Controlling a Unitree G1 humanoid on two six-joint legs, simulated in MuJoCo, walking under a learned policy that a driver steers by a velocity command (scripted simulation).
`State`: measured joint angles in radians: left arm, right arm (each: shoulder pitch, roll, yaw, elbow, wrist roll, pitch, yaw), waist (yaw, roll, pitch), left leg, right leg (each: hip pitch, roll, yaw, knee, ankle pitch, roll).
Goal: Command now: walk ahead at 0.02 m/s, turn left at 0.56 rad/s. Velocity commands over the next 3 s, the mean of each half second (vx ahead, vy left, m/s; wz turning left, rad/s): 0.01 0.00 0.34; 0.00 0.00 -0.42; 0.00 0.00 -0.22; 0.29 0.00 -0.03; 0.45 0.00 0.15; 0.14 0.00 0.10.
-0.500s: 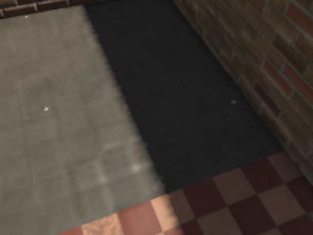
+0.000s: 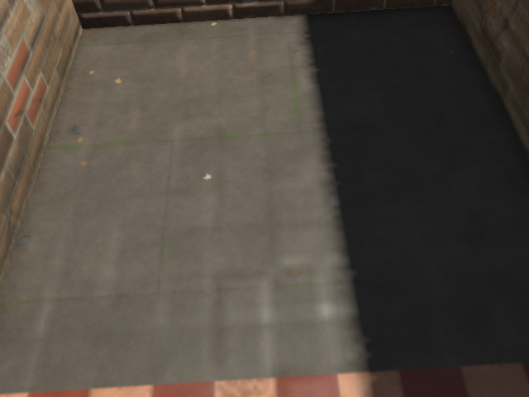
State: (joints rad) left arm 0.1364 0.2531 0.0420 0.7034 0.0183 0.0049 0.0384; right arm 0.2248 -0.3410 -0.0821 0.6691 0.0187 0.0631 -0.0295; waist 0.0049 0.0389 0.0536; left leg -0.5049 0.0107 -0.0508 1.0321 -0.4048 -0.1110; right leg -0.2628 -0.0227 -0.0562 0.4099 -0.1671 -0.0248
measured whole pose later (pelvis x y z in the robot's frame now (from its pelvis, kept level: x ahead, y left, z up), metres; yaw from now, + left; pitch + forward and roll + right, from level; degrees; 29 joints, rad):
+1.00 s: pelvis -0.02 +0.03 +0.00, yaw -8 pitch +1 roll +2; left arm 0.18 0.32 0.07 0.71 -0.02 0.03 0.03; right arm 0.10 -0.31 -0.09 0.70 0.01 0.02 -0.03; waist 0.02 0.01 0.06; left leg -0.42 -0.03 -0.08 0.82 -0.39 -0.10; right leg -0.24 0.05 0.15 0.45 -0.22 -0.04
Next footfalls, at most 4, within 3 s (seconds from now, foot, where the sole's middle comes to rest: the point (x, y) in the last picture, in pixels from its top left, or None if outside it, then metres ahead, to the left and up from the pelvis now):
0.18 left None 0.03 0.15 -0.78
0.68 right None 0.01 -0.07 -0.78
1.14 left None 0.08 0.15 -0.78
1.44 right None -0.04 -0.08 -0.78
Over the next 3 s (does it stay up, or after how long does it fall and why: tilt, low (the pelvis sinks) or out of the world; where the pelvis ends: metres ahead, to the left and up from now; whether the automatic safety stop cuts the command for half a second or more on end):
stays up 0.47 -0.05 -0.01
